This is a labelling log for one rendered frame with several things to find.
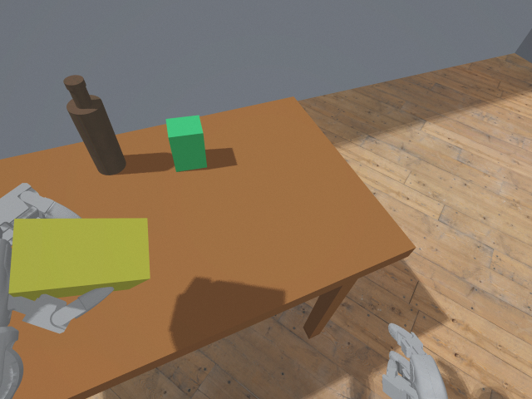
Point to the right robot hand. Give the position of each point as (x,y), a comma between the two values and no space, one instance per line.
(420,377)

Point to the left robot hand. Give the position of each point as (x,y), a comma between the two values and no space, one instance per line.
(47,312)

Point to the robot left forearm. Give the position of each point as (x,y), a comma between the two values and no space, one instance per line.
(11,366)

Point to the table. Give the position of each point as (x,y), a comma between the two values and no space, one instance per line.
(278,217)

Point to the sponge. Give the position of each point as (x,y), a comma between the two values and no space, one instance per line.
(70,257)

